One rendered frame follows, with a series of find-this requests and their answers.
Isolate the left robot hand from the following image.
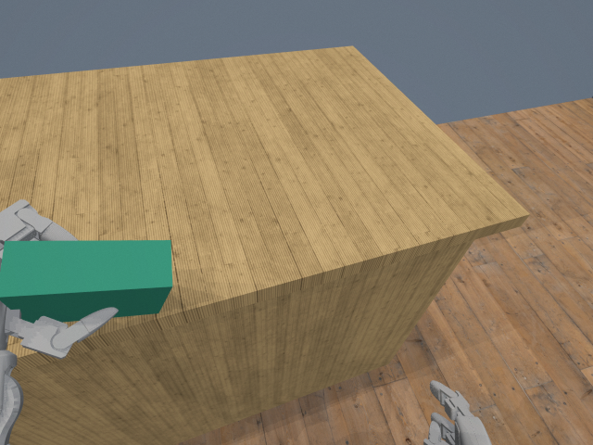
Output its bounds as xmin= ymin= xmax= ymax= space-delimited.
xmin=0 ymin=199 xmax=119 ymax=360

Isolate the table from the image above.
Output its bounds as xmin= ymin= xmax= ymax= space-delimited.
xmin=0 ymin=45 xmax=530 ymax=445

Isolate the right robot hand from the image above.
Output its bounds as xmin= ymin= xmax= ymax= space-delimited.
xmin=423 ymin=380 xmax=492 ymax=445

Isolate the left robot forearm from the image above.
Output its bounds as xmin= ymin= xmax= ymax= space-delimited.
xmin=0 ymin=350 xmax=24 ymax=445

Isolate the sponge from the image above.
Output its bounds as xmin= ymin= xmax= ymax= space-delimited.
xmin=0 ymin=240 xmax=172 ymax=324

